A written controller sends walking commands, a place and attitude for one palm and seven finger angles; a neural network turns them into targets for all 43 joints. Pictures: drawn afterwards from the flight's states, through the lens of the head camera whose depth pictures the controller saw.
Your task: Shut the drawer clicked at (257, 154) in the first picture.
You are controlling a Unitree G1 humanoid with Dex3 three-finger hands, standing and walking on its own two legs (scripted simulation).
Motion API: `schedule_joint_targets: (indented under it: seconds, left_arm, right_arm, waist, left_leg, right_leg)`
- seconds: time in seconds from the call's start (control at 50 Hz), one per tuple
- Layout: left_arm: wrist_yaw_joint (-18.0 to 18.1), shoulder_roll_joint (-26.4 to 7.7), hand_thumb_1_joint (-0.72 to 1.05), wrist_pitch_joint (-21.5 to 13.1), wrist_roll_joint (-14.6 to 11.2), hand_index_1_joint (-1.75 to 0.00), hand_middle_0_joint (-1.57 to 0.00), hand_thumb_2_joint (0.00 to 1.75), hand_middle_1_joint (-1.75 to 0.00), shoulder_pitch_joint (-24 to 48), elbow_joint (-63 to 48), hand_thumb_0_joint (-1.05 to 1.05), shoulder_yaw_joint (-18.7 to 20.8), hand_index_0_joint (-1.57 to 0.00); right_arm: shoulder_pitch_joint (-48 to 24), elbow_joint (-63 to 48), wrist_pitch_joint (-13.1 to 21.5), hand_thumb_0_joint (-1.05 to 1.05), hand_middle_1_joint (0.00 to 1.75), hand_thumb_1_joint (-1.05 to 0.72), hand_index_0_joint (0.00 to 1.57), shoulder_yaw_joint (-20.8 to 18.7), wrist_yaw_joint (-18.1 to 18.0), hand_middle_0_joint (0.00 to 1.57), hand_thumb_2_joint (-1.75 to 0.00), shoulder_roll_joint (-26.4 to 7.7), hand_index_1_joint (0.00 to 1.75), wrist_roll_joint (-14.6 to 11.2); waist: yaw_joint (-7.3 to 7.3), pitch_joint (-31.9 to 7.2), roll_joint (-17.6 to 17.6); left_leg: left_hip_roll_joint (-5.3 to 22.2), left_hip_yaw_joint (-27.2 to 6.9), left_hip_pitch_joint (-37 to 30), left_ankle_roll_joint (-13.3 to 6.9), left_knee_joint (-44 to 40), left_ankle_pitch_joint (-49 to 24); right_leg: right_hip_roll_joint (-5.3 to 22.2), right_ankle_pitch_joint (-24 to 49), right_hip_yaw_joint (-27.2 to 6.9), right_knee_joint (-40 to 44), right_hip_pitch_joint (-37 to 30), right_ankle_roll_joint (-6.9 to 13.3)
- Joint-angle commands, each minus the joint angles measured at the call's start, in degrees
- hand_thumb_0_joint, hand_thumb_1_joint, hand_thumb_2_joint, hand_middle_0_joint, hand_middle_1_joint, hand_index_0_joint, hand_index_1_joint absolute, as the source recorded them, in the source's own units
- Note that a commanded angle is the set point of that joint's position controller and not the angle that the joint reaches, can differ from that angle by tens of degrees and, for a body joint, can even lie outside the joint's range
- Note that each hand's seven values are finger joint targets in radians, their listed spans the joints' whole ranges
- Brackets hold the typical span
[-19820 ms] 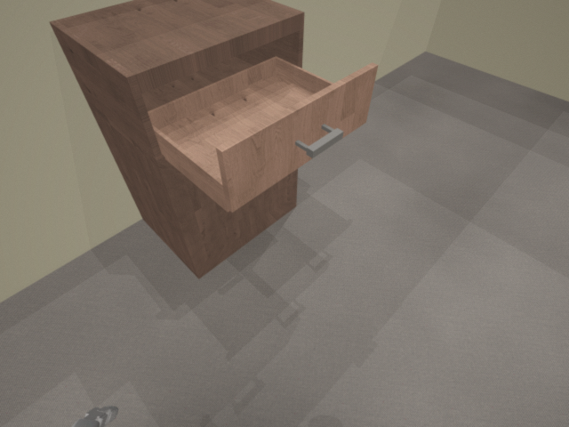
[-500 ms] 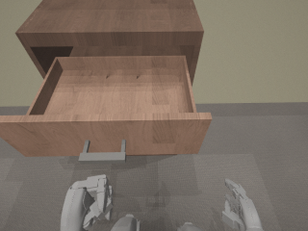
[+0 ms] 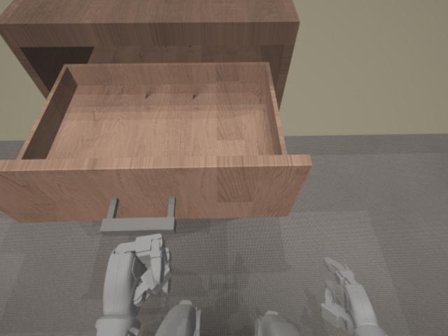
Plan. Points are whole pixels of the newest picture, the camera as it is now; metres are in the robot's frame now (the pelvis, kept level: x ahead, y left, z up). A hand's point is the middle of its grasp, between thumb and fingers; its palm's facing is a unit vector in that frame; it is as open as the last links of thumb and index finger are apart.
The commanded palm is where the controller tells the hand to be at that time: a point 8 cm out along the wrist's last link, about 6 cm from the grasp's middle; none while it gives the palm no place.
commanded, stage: bring the fist close to the handle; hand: left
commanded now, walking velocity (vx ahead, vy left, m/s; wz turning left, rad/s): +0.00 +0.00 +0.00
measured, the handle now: (141, 214) +0.31 +0.15 +0.05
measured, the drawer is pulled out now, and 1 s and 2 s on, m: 0.30 0.27 0.13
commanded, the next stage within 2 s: push the drawer shut in 0.32 s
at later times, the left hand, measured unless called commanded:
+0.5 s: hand (171, 271) +0.22 +0.09 +0.05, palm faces +0.03 -1.00 -0.02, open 3.3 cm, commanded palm +0.20 +0.15 +0.05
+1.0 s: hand (169, 241) +0.26 +0.10 +0.05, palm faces -0.01 -1.00 -0.02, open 2.9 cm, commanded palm +0.25 +0.16 +0.05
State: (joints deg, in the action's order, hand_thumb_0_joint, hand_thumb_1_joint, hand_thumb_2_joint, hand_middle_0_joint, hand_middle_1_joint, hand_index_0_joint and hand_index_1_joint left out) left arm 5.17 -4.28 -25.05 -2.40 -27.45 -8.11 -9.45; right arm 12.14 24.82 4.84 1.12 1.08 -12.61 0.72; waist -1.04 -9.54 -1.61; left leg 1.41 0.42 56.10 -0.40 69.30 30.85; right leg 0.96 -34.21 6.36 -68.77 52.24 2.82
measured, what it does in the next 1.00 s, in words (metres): stands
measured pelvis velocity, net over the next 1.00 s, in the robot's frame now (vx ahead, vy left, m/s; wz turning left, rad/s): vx -0.01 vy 0.00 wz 0.00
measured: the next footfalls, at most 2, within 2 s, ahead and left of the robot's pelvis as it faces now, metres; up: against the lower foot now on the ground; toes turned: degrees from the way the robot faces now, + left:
none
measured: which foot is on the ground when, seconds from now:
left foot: down 0.00-1.00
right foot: down 0.00-1.00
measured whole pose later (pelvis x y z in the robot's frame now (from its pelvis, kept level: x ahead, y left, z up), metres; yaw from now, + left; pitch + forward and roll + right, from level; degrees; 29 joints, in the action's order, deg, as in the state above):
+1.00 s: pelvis -0.01 +0.00 +0.00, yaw +0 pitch +17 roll -1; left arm 5.4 -6.8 -23.1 -4.1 -11.1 2.6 -6.7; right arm 11.6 28.5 3.2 1.3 0.0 -13.6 0.2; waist -1.8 -8.4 -2.1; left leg 1.3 0.0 56.0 -0.6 68.0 29.0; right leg 0.9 -32.3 6.7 -67.2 51.9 2.7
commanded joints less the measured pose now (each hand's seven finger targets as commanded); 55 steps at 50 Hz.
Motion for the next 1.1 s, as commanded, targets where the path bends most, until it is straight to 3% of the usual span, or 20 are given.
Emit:
schedule_joint_targets:
  seconds: [0.0,0.06,0.18,0.26,0.36,0.4,0.54,0.6,0.64,0.76,0.9,0.98,1.0,1.04,1.06,1.08]
  left_arm:
    - [-0.38,-2.06,0.9,-3.6,0.15,-1.6,-1.4,0.9,-1.6,-0.01,-13.44,0.0,0.38,-1.4]
    - [0.36,-3.0,0.9,-2.39,-0.05,-1.6,-1.4,0.9,-1.6,-1.22,-13.32,0.0,1.77,-1.4]
    - [0.89,0.11,0.9,-2.46,-0.37,-1.6,-1.4,0.9,-1.6,-0.58,-12.53,0.0,-1.06,-1.4]
    - [0.65,-1.13,0.9,-3.3,0.52,-1.6,-1.4,0.9,-1.6,-0.94,-10.9,0.0,-0.62,-1.4]
    - [1.08,-3.6,0.9,-4.51,0.59,-1.6,-1.4,0.9,-1.6,1.84,-12.91,0.0,1.83,-1.4]
    - [1.27,-2.7,0.9,-4.64,-0.09,-1.6,-1.4,0.9,-1.6,0.18,-13.25,0.0,1.8,-1.4]
    - [0.41,-2.03,0.9,-3.45,-0.95,-1.6,-1.4,0.9,-1.6,4.18,-10.03,0.0,1.34,-1.4]
    - [-0.43,-2.71,0.9,-2.56,-0.96,-1.6,-1.4,0.9,-1.6,8.52,-8.09,0.0,1.74,-1.4]
    - [-0.46,-3.02,0.9,-1.98,-0.98,-1.6,-1.4,0.9,-1.6,10.22,-7.29,0.0,2.25,-1.4]
    - [0.51,-4.61,0.9,-2.2,-1.77,-1.6,-1.4,0.9,-1.6,17.88,-6.24,0.0,4.91,-1.4]
    - [1.03,-3.83,0.9,-1.61,-2.14,-1.6,-1.4,0.9,-1.6,25.37,-2.01,0.0,4.74,-1.4]
    - [1.44,-3.75,0.9,-0.81,-1.92,-1.6,-1.4,0.9,-1.6,26.9,0.25,0.0,5.04,-1.4]
    - [1.41,-2.79,0.9,-0.56,-1.94,-1.6,-1.4,0.9,-1.6,28.74,0.67,0.0,3.89,-1.4]
    - [1.64,-3.0,0.9,-0.28,-1.99,-1.6,-1.4,0.9,-1.6,30.47,1.67,0.0,4.26,-1.4]
    - [1.93,-3.96,0.9,-0.17,-1.83,-1.6,-1.4,0.9,-1.6,32.07,2.37,0.0,5.09,-1.4]
    - [2.03,-3.69,0.9,-0.08,-1.8,-1.6,-1.4,0.9,-1.6,32.17,3.55,0.0,5.33,-1.4]
  right_arm:
    - [-1.9,-9.54,2.17,0.0,0.3,-0.9,0.2,-3.17,-0.66,0.2,-0.9,-6.09,0.3,-0.39]
    - [-1.65,-9.69,1.54,0.0,0.3,-0.9,0.2,-3.09,-0.87,0.2,-0.9,-5.89,0.3,-0.58]
    - [-2.08,-9.73,1.41,0.0,0.3,-0.9,0.2,-2.75,-0.82,0.2,-0.9,-5.72,0.3,-0.58]
    - [-2.13,-9.59,1.39,0.0,0.3,-0.9,0.2,-2.91,-0.95,0.2,-0.9,-5.94,0.3,-0.41]
    - [-2.29,-9.3,1.4,0.0,0.3,-0.9,0.2,-2.85,-1.08,0.2,-0.9,-5.78,0.3,-0.34]
    - [-2.5,-9.52,1.53,0.0,0.3,-0.9,0.2,-2.86,-0.95,0.2,-0.9,-5.43,0.3,-0.5]
    - [-2.19,-8.43,1.56,0.0,0.3,-0.9,0.2,-2.9,-1.18,0.2,-0.9,-6.12,0.3,-0.58]
    - [-2.08,-7.89,1.42,0.0,0.3,-0.9,0.2,-2.81,-1.44,0.2,-0.9,-6.58,0.3,-0.7]
    - [-2.23,-7.9,1.31,0.0,0.3,-0.9,0.2,-2.77,-1.54,0.2,-0.9,-6.65,0.3,-0.7]
    - [-2.06,-6.4,1.36,0.0,0.3,-0.9,0.2,-2.83,-1.86,0.2,-0.9,-6.93,0.3,-0.67]
    - [-2.31,-4.83,1.04,0.0,0.3,-0.9,0.2,-2.79,-1.83,0.2,-0.9,-7.46,0.3,-0.69]
    - [-1.92,-4.49,0.58,0.0,0.3,-0.9,0.2,-2.85,-1.59,0.2,-0.9,-7.69,0.3,-0.63]
    - [-2.02,-4.45,0.42,0.0,0.3,-0.9,0.2,-2.81,-1.52,0.2,-0.9,-7.7,0.3,-0.66]
    - [-2.23,-4.27,0.22,0.0,0.3,-0.9,0.2,-2.78,-1.43,0.2,-0.9,-7.85,0.3,-0.61]
    - [-1.73,-3.96,0.07,0.0,0.3,-0.9,0.2,-2.84,-1.51,0.2,-0.9,-8.05,0.3,-0.63]
    - [-2.21,-3.91,-0.02,0.0,0.3,-0.9,0.2,-2.8,-1.42,0.2,-0.9,-7.97,0.3,-0.58]
  waist:
    - [-0.29,-14.98,1.15]
    - [-0.05,-14.91,2.21]
    - [-1.29,-11.48,3.56]
    - [-1.48,-10.52,5.63]
    - [-0.7,-12.79,2.61]
    - [-0.16,-13.6,1.78]
    - [-1.9,-12.17,4.02]
    - [-2.55,-10.7,4.1]
    - [-2.16,-10.74,3.45]
    - [-2.16,-12.8,2.6]
    - [-2.77,-13.21,1.85]
    - [-2.25,-15.2,1.58]
    - [-2.73,-14.69,1.61]
    - [-2.36,-14.28,0.91]
    - [-2.83,-14.35,2.6]
    - [-2.26,-14.26,2.11]
  left_leg:
    - [-1.16,-1.71,-10.65,-1.06,-8.74,-16.15]
    - [-1.17,-1.65,-10.98,-1.11,-9.09,-17.04]
    - [-1.21,-1.73,-9.54,-1.07,-9.04,-14.95]
    - [-1.21,-1.64,-7.69,-1.16,-8.16,-12.98]
    - [-1.34,-1.39,-8.21,-1.13,-7.89,-13.08]
    - [-1.43,-1.16,-8.68,-0.99,-8.11,-13.59]
    - [-1.22,-1.32,-7.7,-1.07,-7.55,-12.88]
    - [-1.21,-1.31,-6.91,-1.12,-7.53,-11.61]
    - [-1.27,-1.36,-7.24,-1.14,-8.05,-11.05]
    - [-1.23,-1.42,-8.42,-1.22,-8.23,-12.05]
    - [-1.11,-1.78,-10.2,-1.3,-9.57,-11.41]
    - [-1.06,-2.06,-12.05,-1.25,-10.64,-13.08]
    - [-0.99,-2.15,-12.43,-1.29,-10.89,-12.73]
    - [-1.06,-2.25,-12.44,-1.18,-11.44,-11.63]
    - [-0.85,-2.43,-12.51,-1.3,-11.56,-12.03]
    - [-1.02,-2.31,-12.21,-1.18,-11.81,-11.26]
  right_leg:
    - [-0.29,20.68,-5.04,10.76,-10.4,-1.19]
    - [-0.45,21.91,-5.03,11.35,-11.55,-1.23]
    - [-0.34,20.36,-4.89,11.97,-10.16,-1.54]
    - [-0.09,18.44,-6.01,12.51,-9.86,-1.75]
    - [-0.06,17.41,-6.5,12.06,-10.23,-1.36]
    - [0.05,18.29,-6.63,12.18,-11.08,-1.37]
    - [0.31,18.91,-7.27,13.39,-10.77,-2.03]
    - [0.47,16.96,-7.85,14.15,-10.24,-2.1]
    - [0.4,15.25,-7.42,14.25,-9.93,-1.85]
    - [0.14,15.47,-6.98,13.95,-10.11,-1.71]
    - [-0.1,14.26,-5.68,14.15,-8.67,-1.69]
    - [-0.34,15.91,-4.87,13.81,-9.29,-1.5]
    - [-0.33,15.57,-4.61,14.07,-8.77,-1.6]
    - [-0.33,13.89,-4.59,14.4,-8.53,-1.47]
    - [-0.43,14.28,-4.43,14.46,-8.71,-1.51]
    - [-0.4,13.39,-4.56,14.58,-8.87,-1.49]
